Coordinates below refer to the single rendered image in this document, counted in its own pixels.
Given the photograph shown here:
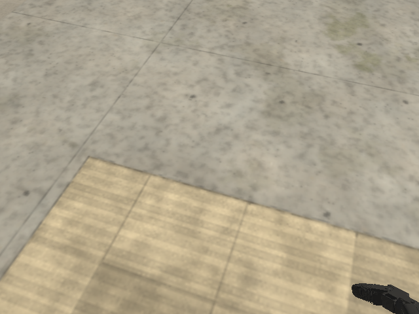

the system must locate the robot right hand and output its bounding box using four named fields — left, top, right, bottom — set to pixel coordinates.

left=352, top=283, right=419, bottom=314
